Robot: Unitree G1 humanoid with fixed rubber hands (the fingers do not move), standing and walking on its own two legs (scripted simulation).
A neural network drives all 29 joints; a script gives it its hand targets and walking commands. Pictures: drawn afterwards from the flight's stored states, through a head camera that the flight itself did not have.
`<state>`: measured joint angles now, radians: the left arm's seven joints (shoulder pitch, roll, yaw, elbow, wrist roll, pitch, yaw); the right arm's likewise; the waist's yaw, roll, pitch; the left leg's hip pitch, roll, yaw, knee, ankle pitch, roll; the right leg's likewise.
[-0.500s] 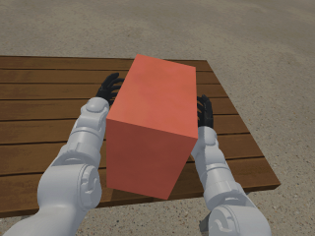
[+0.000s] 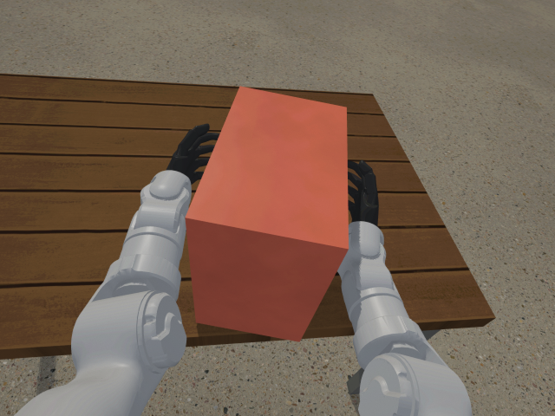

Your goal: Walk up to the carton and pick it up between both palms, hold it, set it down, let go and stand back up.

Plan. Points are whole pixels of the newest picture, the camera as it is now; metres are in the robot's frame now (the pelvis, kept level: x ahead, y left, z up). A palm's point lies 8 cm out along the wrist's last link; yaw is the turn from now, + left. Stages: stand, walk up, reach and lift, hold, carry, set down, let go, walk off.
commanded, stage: set down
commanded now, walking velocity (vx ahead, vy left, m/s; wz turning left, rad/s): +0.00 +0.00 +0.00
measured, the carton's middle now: (270, 216) +0.43 -0.03 +0.05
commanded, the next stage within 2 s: none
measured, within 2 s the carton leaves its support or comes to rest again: neither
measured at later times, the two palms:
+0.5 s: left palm (180, 176) +0.46 +0.11 +0.11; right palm (359, 216) +0.38 -0.15 +0.10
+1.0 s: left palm (182, 181) +0.47 +0.10 +0.10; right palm (357, 220) +0.38 -0.15 +0.08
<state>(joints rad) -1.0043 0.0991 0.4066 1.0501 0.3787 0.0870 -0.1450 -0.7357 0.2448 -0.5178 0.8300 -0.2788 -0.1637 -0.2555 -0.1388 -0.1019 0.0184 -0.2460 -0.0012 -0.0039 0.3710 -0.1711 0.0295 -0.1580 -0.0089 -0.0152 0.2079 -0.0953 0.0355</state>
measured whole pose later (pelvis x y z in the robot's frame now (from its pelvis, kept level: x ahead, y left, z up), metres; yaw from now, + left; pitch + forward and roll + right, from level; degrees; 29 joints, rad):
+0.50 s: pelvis +0.00 +0.00 +0.00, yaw +0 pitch +1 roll -2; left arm -0.99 0.06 0.49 1.01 0.46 0.10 -0.19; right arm -0.74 0.25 -0.59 0.87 -0.35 -0.25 -0.24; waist -0.13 -0.10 0.05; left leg -0.20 -0.01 0.01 0.35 -0.17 0.03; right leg -0.12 -0.02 -0.03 0.20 -0.11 0.04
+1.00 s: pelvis +0.01 +0.00 +0.00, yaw +1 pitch +1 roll -1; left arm -0.96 0.03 0.52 0.93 0.51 0.09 -0.22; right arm -0.70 0.24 -0.56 0.87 -0.36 -0.33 -0.25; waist -0.12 -0.11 0.09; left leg -0.18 0.00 0.01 0.34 -0.18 0.03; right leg -0.10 -0.02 -0.05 0.20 -0.12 0.03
